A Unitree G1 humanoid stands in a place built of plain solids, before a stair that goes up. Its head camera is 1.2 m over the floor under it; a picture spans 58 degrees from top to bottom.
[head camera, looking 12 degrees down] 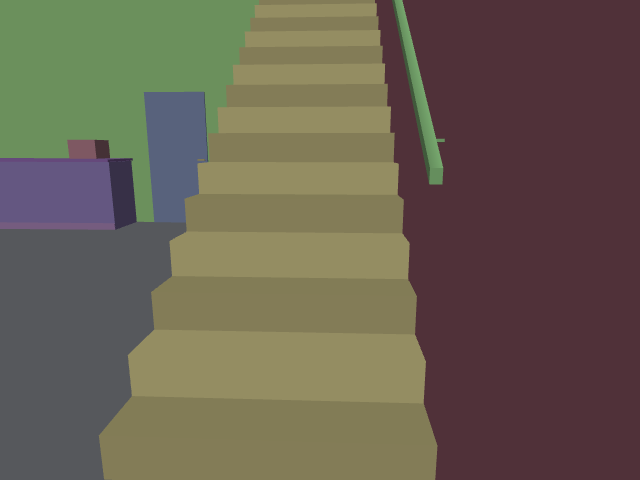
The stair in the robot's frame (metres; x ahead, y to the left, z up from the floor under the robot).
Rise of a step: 0.19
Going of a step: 0.26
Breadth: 1.21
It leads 3 degrees to the right of straight ahead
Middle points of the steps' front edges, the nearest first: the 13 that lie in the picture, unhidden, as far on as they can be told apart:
1.35 0.20 0.19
1.61 0.18 0.37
1.86 0.17 0.56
2.12 0.16 0.74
2.37 0.15 0.93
2.63 0.14 1.11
2.88 0.13 1.30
3.14 0.12 1.48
3.39 0.10 1.67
3.65 0.09 1.85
3.90 0.08 2.04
4.16 0.07 2.22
4.41 0.06 2.41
